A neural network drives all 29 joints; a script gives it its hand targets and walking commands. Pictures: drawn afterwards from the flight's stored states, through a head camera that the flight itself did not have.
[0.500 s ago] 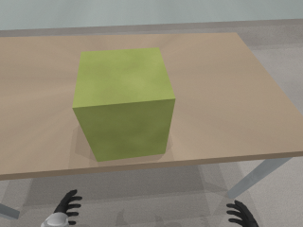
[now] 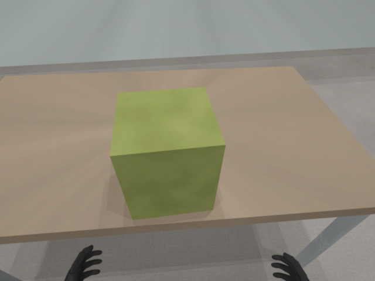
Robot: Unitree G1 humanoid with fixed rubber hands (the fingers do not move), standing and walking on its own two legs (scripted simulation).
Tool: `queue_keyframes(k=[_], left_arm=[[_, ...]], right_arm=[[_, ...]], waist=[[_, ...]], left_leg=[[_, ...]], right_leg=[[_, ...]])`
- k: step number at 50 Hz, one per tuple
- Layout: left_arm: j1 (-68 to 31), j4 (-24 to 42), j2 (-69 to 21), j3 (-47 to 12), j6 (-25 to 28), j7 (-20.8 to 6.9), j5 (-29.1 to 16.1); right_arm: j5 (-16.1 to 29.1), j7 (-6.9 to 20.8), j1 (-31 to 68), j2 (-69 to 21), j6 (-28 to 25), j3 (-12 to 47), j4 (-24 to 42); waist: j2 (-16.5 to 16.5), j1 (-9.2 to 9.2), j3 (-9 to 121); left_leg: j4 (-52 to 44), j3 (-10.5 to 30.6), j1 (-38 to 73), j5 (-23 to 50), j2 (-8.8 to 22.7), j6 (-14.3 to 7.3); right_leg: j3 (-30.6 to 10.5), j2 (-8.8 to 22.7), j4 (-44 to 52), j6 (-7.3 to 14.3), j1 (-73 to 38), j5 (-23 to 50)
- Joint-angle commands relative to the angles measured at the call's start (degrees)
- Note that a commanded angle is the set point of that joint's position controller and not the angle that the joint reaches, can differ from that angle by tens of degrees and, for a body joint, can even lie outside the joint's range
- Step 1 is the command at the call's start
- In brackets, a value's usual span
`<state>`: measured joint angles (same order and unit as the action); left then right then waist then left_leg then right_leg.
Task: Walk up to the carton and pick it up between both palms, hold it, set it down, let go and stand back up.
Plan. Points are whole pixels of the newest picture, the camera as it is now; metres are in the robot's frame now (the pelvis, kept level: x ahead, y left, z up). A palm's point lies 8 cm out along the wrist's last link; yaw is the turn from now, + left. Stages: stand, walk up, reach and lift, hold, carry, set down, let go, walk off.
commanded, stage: reach and lift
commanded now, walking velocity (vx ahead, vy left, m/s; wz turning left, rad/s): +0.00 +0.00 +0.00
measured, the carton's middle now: (168, 154) +0.41 +0.06 +0.05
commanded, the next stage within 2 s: none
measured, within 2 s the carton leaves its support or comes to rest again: neither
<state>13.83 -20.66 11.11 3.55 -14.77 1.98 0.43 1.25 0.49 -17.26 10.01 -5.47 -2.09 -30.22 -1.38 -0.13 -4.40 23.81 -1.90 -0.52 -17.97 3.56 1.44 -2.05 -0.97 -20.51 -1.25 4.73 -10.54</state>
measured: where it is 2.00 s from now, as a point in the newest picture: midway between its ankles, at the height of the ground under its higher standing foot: outside the picture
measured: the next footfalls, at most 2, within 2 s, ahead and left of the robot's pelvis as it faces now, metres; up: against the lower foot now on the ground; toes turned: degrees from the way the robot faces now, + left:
none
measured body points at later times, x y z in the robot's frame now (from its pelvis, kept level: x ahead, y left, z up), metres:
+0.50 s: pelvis +0.00 +0.00 +0.00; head -0.02 +0.01 +0.45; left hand +0.17 +0.22 -0.04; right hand +0.18 -0.22 -0.04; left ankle -0.05 +0.13 -0.74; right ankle +0.01 -0.14 -0.74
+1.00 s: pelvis -0.02 -0.01 +0.00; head -0.04 +0.00 +0.45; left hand +0.21 +0.21 +0.01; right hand +0.22 -0.20 +0.02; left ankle -0.05 +0.13 -0.74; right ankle +0.01 -0.14 -0.74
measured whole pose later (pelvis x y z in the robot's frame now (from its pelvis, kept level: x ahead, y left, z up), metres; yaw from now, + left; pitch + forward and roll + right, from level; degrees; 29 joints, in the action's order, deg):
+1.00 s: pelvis -0.02 -0.01 +0.00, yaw +1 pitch -6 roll +0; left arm 7.7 -10.2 8.9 -0.4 -4.6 6.4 -8.9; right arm 11.5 -1.7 -11.8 8.0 -3.8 0.0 -11.2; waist 0.5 -3.3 -3.7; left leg 21.6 -0.8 -0.7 -14.7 2.7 2.0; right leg -1.3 -0.2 -21.1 -0.6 5.7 -9.2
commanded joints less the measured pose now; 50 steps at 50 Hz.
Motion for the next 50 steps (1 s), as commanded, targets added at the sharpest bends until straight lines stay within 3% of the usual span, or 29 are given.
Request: queue_keyframes(k=[1,2,3,4,5,6,8,9,10,11,13,14,16,18,19,21,27,29,31,32,35,37,39,40,41,42,44,48,50], left_arm=[[-4.7,14.3,5.7,2.0,5.2,1.4,-0.8],[-4.5,13.8,4.5,1.2,5.1,1.8,-0.2],[-5.0,14.6,5.0,1.6,5.9,2.1,-1.0],[-3.6,15.3,3.1,0.6,5.8,2.8,-0.1],[-2.9,15.3,2.5,-0.1,6.3,3.1,-0.3],[-2.4,14.8,3.0,0.2,6.5,3.3,-0.5],[-4.2,15.3,2.1,-0.2,7.8,3.7,-0.1],[-3.0,16.0,1.9,-0.8,8.7,3.6,-0.6],[-2.9,15.4,2.1,-0.5,8.7,3.6,-0.7],[-2.5,16.3,2.1,-1.0,9.4,3.4,-1.0],[-2.9,15.1,1.0,-1.5,10.1,3.7,-1.2],[-3.2,15.5,0.9,-1.7,10.3,4.0,-1.1],[-1.3,19.3,0.3,-1.7,11.7,4.2,-1.6],[-2.6,19.3,2.1,-0.4,12.9,4.4,-2.5],[-1.6,20.9,0.7,-1.3,13.9,4.6,-2.5],[-2.1,19.1,0.3,-2.6,13.1,4.1,-2.5],[-1.9,21.6,1.8,-1.3,15.2,4.1,-4.9],[-4.7,24.2,2.6,-2.6,16.3,4.4,-6.1],[-4.3,21.6,3.0,-1.8,15.1,3.9,-6.1],[-5.7,22.0,3.2,-0.6,15.3,3.9,-6.2],[-5.2,22.5,1.6,-1.3,15.6,4.4,-6.8],[-8.4,21.5,3.0,-0.8,15.6,3.6,-7.8],[-10.8,22.8,2.0,-2.5,15.5,3.8,-8.1],[-12.9,23.5,3.5,-1.1,15.5,4.2,-8.0],[-11.0,24.6,2.9,-1.7,15.6,4.5,-7.8],[-12.1,25.5,2.8,-1.3,15.5,4.5,-7.8],[-15.1,24.9,2.5,-1.8,15.4,4.8,-8.7],[-19.1,24.7,3.4,-1.6,13.1,4.4,-9.6],[-22.5,25.1,4.7,-0.7,11.3,4.4,-9.8]], right_arm=[[1.0,0.7,2.4,9.5,-4.1,-3.8,9.8],[2.6,1.0,2.3,9.8,-3.9,-2.5,10.6],[2.0,1.2,3.2,8.9,-3.9,-2.8,11.7],[2.9,1.7,1.9,8.9,-4.1,-3.2,9.9],[2.7,2.0,3.3,9.1,-4.3,-2.9,11.4],[3.7,1.8,2.9,9.9,-4.4,-3.4,11.9],[3.8,1.9,3.0,10.1,-4.5,-2.8,11.8],[3.1,2.0,5.3,11.3,-5.3,-5.2,14.9],[3.4,1.7,3.4,10.2,-5.1,-3.7,14.6],[5.1,2.0,2.6,10.1,-5.2,-2.9,15.4],[4.6,2.3,2.3,9.5,-4.6,-2.9,13.8],[5.0,2.4,1.8,9.3,-4.8,-2.9,13.1],[5.7,2.1,1.8,10.2,-5.9,-3.5,15.6],[5.9,1.8,2.6,8.7,-6.5,-2.7,17.1],[5.5,2.0,3.7,9.7,-7.2,-3.5,18.5],[5.9,1.4,3.3,9.6,-6.3,-4.1,17.4],[7.1,0.6,2.6,8.1,-6.5,-2.4,23.2],[8.0,0.6,4.8,8.8,-6.8,-4.1,24.0],[7.2,0.4,5.0,8.1,-5.6,-2.7,25.2],[8.1,0.4,6.1,7.5,-5.5,-1.4,24.7],[9.1,-0.3,5.9,7.1,-5.6,-0.8,29.4],[9.4,-0.6,8.5,6.3,-4.5,-1.4,28.8],[9.2,-0.5,9.1,7.7,-4.2,-1.9,27.4],[10.7,-0.9,11.0,4.9,-4.6,-0.2,29.7],[10.0,-1.1,9.0,5.0,-4.7,-0.9,30.8],[10.4,-1.1,9.6,4.9,-4.7,-0.8,31.5],[11.0,-1.7,12.0,4.7,-3.9,-1.0,30.1],[10.0,-2.5,14.0,3.9,-0.9,-0.5,30.6],[9.8,-2.7,19.0,3.6,0.7,-0.4,32.9]], waist=[[0.0,-0.64,3.6],[-1.3,-0.02,3.1],[-1.6,-1.25,3.1],[-2.8,-0.23,2.4],[-2.6,-1.51,3.9],[-0.9,-0.09,2.3],[-1.1,-0.97,2.7],[0.5,-2.35,3.7],[1.7,-1.84,1.7],[0.1,-2.29,3.7],[0.9,-1.71,2.3],[-2.0,-1.62,3.1],[-1.1,-1.97,5.8],[-0.1,-2.19,5.9],[-0.1,-2.48,6.9],[-0.5,-0.62,3.5],[1.4,-2.45,6.2],[0.3,-1.84,6.5],[2.9,-1.83,3.5],[1.7,-2.33,4.5],[4.0,-3.12,6.0],[2.6,-3.42,5.0],[1.0,-2.07,5.3],[-1.1,-3.87,6.5],[0.9,-2.75,6.0],[-0.9,-3.49,7.2],[0.4,-2.01,6.9],[0.4,-2.32,6.3],[0.4,-3.96,8.3]], left_leg=[[-6.2,-2.8,-4.4,22.7,-3.3,3.0],[-5.8,-3.0,-4.1,22.4,-3.4,3.8],[-6.5,-2.9,-5.2,21.8,-3.4,3.4],[-6.9,-2.5,-4.0,22.1,-3.0,3.8],[-6.2,-2.8,-4.4,25.7,-3.4,4.0],[-7.0,-2.5,-3.5,24.1,-3.2,3.8],[-7.0,-2.2,-2.3,22.4,-3.5,3.9],[-7.0,-2.2,-2.2,24.0,-3.6,3.8],[-7.5,-2.9,-3.0,22.5,-3.8,3.2],[-7.2,-3.1,-2.7,23.4,-4.0,3.2],[-7.4,-2.5,-3.5,23.2,-3.7,2.9],[-7.2,-2.9,-3.5,23.9,-3.4,3.5],[-5.9,-2.2,-2.7,28.3,-3.4,4.2],[-7.0,-2.8,-3.5,23.6,-4.3,3.1],[-7.0,-2.4,-2.7,25.3,-3.9,3.1],[-7.0,-2.5,-3.9,25.0,-4.5,3.0],[-6.4,-2.2,-3.4,24.4,-4.5,2.8],[-6.1,-1.7,-3.6,25.2,-4.3,3.0],[-6.7,-1.1,-4.2,22.1,-4.1,2.4],[-5.9,-1.2,-3.9,21.5,-4.1,1.9],[-7.0,-1.4,-5.2,20.4,-4.3,1.6],[-6.2,-2.1,-7.1,18.5,-4.5,1.5],[-6.7,-0.6,-6.9,20.0,-3.6,2.1],[-6.6,-1.7,-7.2,18.3,-4.8,1.7],[-6.7,-0.8,-6.2,17.4,-4.1,2.2],[-6.5,-1.4,-5.5,19.5,-4.6,2.1],[-6.5,-1.0,-6.2,18.5,-4.3,1.8],[-7.7,-0.5,-8.1,12.3,-3.9,1.0],[-8.2,-1.7,-8.6,8.2,-4.8,0.3]], right_leg=[[3.2,-2.5,3.4,3.3,-6.0,13.6],[2.9,-2.8,4.5,3.6,-6.1,11.6],[2.6,-2.2,4.6,3.7,-5.9,11.4],[3.0,-2.6,4.2,3.9,-5.3,11.4],[2.9,-3.0,4.4,4.1,-6.0,12.2],[3.6,-2.3,4.6,3.7,-4.7,12.8],[3.3,-2.2,5.0,3.8,-5.0,12.1],[2.9,-3.0,5.0,4.0,-4.5,12.6],[3.2,-2.8,5.4,3.1,-4.8,11.4],[1.9,-2.2,4.9,3.6,-5.1,13.1],[2.4,-2.5,4.8,3.5,-4.9,11.7],[1.7,-2.1,4.9,4.1,-5.8,12.0],[1.8,-2.4,4.7,4.6,-6.2,15.7],[1.3,-1.9,4.8,3.4,-6.5,14.3],[2.1,-2.5,4.0,3.3,-5.4,14.8],[1.2,-1.9,4.1,3.4,-6.7,14.8],[1.2,-2.1,4.4,3.6,-6.5,12.4],[1.1,-2.2,3.0,3.5,-5.5,12.8],[1.6,-2.5,3.8,3.3,-5.4,9.8],[0.9,-1.7,3.8,4.0,-4.8,9.8],[1.3,-1.6,4.2,3.4,-5.0,8.7],[0.2,-1.3,3.7,3.9,-5.0,7.1],[1.1,-2.0,3.2,4.5,-5.0,6.9],[0.0,-0.7,4.3,4.3,-4.6,5.8],[0.0,-0.9,4.0,4.1,-5.0,4.3],[-0.1,-1.2,3.7,4.7,-4.6,5.8],[0.3,-1.5,3.2,4.4,-4.2,5.5],[-0.5,-0.9,3.5,4.1,-4.4,0.5],[-0.8,-0.3,3.7,3.6,-3.3,-3.0]])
